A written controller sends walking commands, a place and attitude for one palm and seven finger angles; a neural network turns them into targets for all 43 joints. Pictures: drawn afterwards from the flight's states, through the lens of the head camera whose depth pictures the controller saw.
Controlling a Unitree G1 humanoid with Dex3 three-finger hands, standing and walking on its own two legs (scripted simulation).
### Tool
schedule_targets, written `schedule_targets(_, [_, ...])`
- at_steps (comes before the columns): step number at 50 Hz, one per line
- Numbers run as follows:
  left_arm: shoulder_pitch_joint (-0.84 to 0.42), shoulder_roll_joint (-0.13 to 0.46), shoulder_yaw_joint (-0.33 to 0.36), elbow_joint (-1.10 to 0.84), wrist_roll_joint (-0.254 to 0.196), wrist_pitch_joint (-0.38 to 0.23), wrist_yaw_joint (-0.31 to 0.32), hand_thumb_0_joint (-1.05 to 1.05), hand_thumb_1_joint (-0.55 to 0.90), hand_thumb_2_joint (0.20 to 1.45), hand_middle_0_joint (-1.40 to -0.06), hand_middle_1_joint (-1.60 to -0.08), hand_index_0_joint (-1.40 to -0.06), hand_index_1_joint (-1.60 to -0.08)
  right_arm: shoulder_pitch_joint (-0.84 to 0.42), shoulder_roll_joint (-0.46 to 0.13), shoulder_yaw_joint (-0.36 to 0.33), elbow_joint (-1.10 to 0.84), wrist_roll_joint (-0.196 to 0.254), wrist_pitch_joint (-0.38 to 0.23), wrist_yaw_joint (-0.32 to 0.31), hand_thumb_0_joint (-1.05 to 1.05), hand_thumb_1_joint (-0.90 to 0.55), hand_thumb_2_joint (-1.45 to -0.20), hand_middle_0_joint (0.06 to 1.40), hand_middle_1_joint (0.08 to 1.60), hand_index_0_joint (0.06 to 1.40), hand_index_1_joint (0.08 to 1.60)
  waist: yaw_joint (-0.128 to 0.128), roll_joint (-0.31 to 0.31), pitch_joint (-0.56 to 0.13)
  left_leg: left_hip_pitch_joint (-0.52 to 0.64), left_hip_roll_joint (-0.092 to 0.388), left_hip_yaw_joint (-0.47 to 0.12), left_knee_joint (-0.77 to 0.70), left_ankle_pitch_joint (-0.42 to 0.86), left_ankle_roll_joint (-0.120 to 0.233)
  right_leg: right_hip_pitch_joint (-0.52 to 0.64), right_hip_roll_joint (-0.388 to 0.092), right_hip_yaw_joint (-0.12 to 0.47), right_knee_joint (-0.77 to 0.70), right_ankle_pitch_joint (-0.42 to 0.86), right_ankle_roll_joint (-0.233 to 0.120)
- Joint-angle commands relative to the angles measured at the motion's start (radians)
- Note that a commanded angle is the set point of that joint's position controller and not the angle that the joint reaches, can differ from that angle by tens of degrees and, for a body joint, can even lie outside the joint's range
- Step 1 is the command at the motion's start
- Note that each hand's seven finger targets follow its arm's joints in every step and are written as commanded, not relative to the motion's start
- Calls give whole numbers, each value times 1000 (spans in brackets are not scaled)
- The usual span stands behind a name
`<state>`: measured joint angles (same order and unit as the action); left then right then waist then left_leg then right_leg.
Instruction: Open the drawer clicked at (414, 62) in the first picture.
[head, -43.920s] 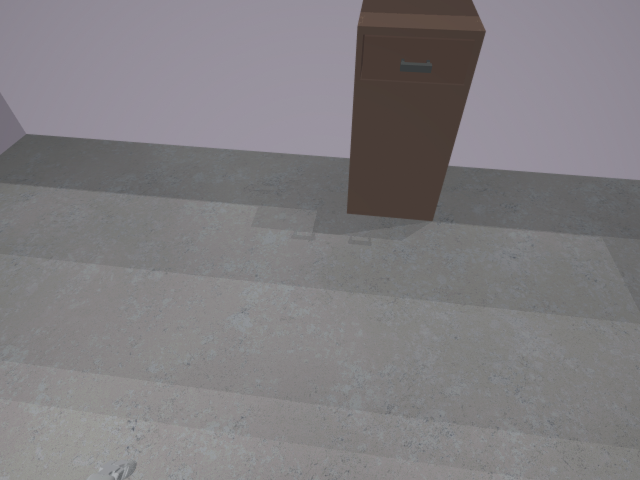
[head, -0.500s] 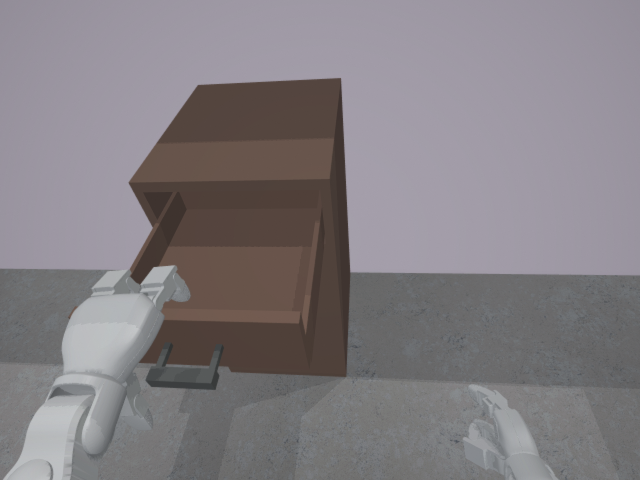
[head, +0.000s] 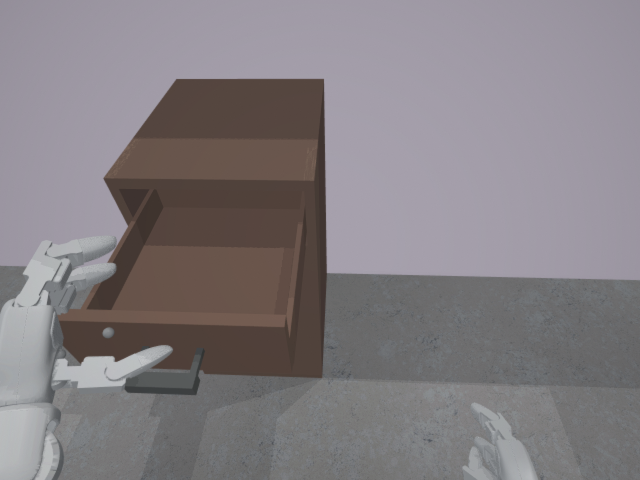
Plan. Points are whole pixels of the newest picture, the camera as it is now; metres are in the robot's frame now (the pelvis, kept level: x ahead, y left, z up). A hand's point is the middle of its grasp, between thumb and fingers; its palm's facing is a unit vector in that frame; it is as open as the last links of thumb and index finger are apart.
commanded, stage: draw the hand back to the body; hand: left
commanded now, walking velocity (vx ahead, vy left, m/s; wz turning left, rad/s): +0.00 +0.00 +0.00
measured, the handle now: (166, 368) +0.27 +0.26 -0.05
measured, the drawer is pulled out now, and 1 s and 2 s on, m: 0.29 0.29 0.29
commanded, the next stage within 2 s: step back with the hand held close in 0.58 s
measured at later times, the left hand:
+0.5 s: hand (71, 355) +0.18 +0.25 +0.16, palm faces +0.41 -0.83 -0.38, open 7.8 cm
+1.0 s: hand (59, 389) +0.16 +0.26 +0.13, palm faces +0.35 -0.83 -0.44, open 7.4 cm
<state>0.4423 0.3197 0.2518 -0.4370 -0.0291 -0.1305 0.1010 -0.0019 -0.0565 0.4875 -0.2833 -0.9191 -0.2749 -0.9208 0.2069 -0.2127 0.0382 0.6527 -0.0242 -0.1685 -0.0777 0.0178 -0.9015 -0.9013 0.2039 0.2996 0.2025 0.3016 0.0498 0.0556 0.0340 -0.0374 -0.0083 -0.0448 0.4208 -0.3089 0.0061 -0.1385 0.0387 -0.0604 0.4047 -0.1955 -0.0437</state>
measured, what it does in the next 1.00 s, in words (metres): stands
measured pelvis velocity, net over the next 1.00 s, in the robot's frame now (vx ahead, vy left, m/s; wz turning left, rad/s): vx -0.02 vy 0.02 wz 0.04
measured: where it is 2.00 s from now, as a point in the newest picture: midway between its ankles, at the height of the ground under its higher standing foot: outside the picture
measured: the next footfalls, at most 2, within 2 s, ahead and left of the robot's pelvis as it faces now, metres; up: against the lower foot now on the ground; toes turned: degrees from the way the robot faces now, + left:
right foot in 1.58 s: -0.11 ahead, -0.10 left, +0.00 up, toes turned +3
left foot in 1.86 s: -0.17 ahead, +0.12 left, +0.00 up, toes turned +3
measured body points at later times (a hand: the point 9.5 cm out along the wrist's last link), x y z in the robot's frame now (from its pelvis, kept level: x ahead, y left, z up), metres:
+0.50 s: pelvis -0.01 +0.01 +0.00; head -0.03 -0.01 +0.45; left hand +0.15 +0.29 +0.18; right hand +0.19 -0.19 -0.07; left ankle -0.05 +0.12 -0.74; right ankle +0.02 -0.09 -0.74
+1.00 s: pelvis -0.02 +0.02 -0.01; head -0.01 +0.04 +0.44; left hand +0.13 +0.31 +0.16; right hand +0.14 -0.23 -0.08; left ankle -0.05 +0.12 -0.74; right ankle +0.02 -0.09 -0.74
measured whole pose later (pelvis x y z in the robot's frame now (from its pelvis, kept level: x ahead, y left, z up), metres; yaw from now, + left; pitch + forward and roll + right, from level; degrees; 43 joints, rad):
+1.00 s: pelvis -0.02 +0.02 -0.01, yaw +2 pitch +2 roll +0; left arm 0.66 0.37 0.32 -0.60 -0.01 -0.14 0.14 0.02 0.89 0.90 -0.22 -0.30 -0.21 -0.31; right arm 0.23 -0.22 -0.01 0.58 -0.04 -0.06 -0.10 0.02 -0.90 -0.90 0.20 0.30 0.20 0.30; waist -0.02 -0.04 -0.01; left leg -0.27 -0.07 -0.06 0.56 -0.32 0.03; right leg -0.36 -0.03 -0.08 0.55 -0.21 -0.02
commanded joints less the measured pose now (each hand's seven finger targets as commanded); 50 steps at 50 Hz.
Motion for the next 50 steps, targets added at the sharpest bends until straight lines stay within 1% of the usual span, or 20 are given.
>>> schedule_targets(1, [-44, 150, 107, -222, -15, -69, 3, 0, 270, 630, -245, -705, -245, -705, -150, -93, -43, -179, 6, -59, -6, 0, -900, -900, 200, 300, 200, 300, 15, -26, -106, -124, 12, 26, -63, 270, 8, 133, -54, 33, -46, 155, 28])
schedule_targets(4, [-32, 185, 147, -249, -9, -71, 10, 0, 375, 675, -237, -637, -237, -637, -155, -95, -46, -178, 6, -60, -11, 0, -900, -900, 200, 300, 200, 300, 22, 13, -129, -115, 9, 30, -58, 283, 5, 140, -52, 39, -47, 170, 24])
schedule_targets(5, [-2, 155, 132, -239, -13, -72, 11, 0, 410, 690, -235, -615, -235, -615, -153, -84, -42, -175, 6, -62, -12, 0, -900, -900, 200, 300, 200, 300, 21, 26, -124, -114, 9, 33, -62, 292, 0, 142, -50, 28, -44, 175, 26])
schedule_targets(14, [-29, 185, 169, -245, -8, -66, 13, 0, 725, 825, -213, -413, -213, -413, -156, -89, -47, -171, 9, -60, -16, 0, -900, -900, 200, 300, 200, 300, 19, 10, -69, -121, 14, 15, -75, 268, -4, 105, -42, 32, -63, 132, 20])
schedule_targets(15, [1, 140, 141, -203, -16, -63, 10, 0, 760, 840, -210, -390, -210, -390, -156, -81, -43, -165, 8, -60, -16, 0, -900, -900, 200, 300, 200, 300, 16, 9, -45, -129, 12, 21, -79, 252, -5, 99, -41, 25, -67, 119, 25])
schedule_targets(18, [-51, 153, 131, -237, -11, -65, 5, 0, 865, 885, -202, -322, -202, -322, -152, -93, -45, -175, 9, -57, -12, 0, -900, -900, 200, 300, 200, 300, 10, -28, -56, -132, 14, 4, -86, 238, -1, 100, -43, 28, -64, 98, 24])
schedule_targets(19, [-54, 158, 137, -227, -7, -60, 5, 0, 900, 900, -200, -300, -200, -300, -158, -93, -45, -169, 9, -57, -15, 0, -900, -900, 200, 300, 200, 300, 12, 10, -42, -123, 14, 9, -83, 235, -1, 82, -41, 36, -73, 91, 21])
schedule_targets(23, [-63, 159, 131, -251, -9, -60, 8, 0, 900, 900, -200, -300, -200, -300, -154, -93, -41, -180, 8, -59, -13, 0, -900, -900, 200, 300, 200, 300, 13, -15, -70, -132, 14, -1, -92, 217, -3, 110, -42, 31, -62, 75, 22])
schedule_targets(29, [-56, 179, 153, -265, -2, -53, 16, 0, 900, 900, -200, -300, -200, -300, -154, -92, -38, -176, 4, -65, -15, 0, -900, -900, 200, 300, 200, 300, 19, 29, -83, -127, 14, -2, -90, 242, -11, 122, -41, 33, -60, 99, 16])
schedule_targets(32, [-27, 143, 135, -228, -9, -53, 16, 0, 900, 900, -200, -300, -200, -300, -155, -81, -35, -171, 5, -68, -12, 0, -900, -900, 200, 300, 200, 300, 20, 18, -42, -149, 14, 0, -97, 225, -13, 114, -39, 23, -62, 82, 18])
schedule_targets(34, [-53, 173, 152, -243, -2, -52, 16, 0, 900, 900, -200, -300, -200, -300, -155, -92, -39, -170, 5, -67, -14, 0, -900, -900, 200, 300, 200, 300, 18, 12, -49, -138, 14, -2, -93, 228, -10, 106, -41, 35, -69, 85, 17])
schedule_targets(35, [-42, 225, 245, -233, 2, -79, 24, 0, 900, 900, -200, -300, -200, -300, -140, -143, -57, -197, 3, -25, -23, 0, -900, -900, 200, 300, 200, 300, -33, -9, 50, -243, 31, -66, -51, 185, 10, -33, -84, 95, -102, 68, 20])
schedule_targets(36, [-1, 161, 181, -207, 14, -80, 21, 0, 900, 900, -200, -300, -200, -300, -139, -137, -62, -190, -8, 0, -20, 0, -900, -900, 200, 300, 200, 300, -40, -93, 19, -247, 33, -92, -5, 155, 11, -52, -114, 108, -112, 16, 11])
schedule_targets(37, [15, 135, 149, -206, 23, -75, 19, 0, 900, 900, -200, -300, -200, -300, -136, -137, -68, -202, -6, 9, -15, 0, -900, -900, 200, 300, 200, 300, -49, -109, -2, -223, 28, -81, 53, 118, 15, -96, -152, 153, -130, -27, -3])
schedule_targets(41, [155, 138, 170, -266, 17, -87, 43, 0, 900, 900, -200, -300, -200, -300, -77, -113, -77, -213, 0, 43, -19, 0, -900, -900, 200, 300, 200, 300, -59, -151, -190, -239, 16, -55, 184, 41, 9, -51, -277, 187, -84, 62, -72])
schedule_targets(43, [192, 152, 184, -324, 11, -86, 54, 0, 900, 900, -200, -300, -200, -300, -71, -121, -81, -228, 3, 59, -23, 0, -900, -900, 200, 300, 200, 300, -63, -138, -241, -252, 36, -65, 147, 160, 5, -15, -263, 147, -13, 154, -69])
schedule_targets(44, [189, 177, 202, -366, 10, -89, 60, 0, 900, 900, -200, -300, -200, -300, -84, -130, -83, -237, 0, 61, -28, 0, -900, -900, 200, 300, 200, 300, -60, -77, -237, -269, 53, -88, 118, 277, -4, -9, -240, 131, 34, 215, -64])
schedule_targets(46, [218, 190, 211, -409, 10, -88, 67, 0, 900, 900, -200, -300, -200, -300, -91, -129, -85, -253, -10, 64, -33, 0, -900, -900, 200, 300, 200, 300, -52, 10, -238, -310, 107, -159, 42, 554, -29, 36, -146, 56, 170, 299, -28])
schedule_targets(49, [189, 230, 226, -490, 7, -91, 69, 0, 900, 900, -200, -300, -200, -300, -84, -120, -91, -262, -25, 46, -39, 0, -900, -900, 200, 300, 200, 300, -50, 114, -220, -268, 152, -181, 15, 837, -57, -30, -61, 18, 262, 116, 9])
schedule_targets(50, [188, 226, 221, -485, 6, -93, 71, 0, 900, 900, -200, -300, -200, -300, -68, -115, -93, -254, -35, 37, -39, 0, -900, -900, 200, 300, 200, 300, -51, 106, -211, -255, 168, -194, 7, 854, -58, -49, -44, 18, 274, 17, 11])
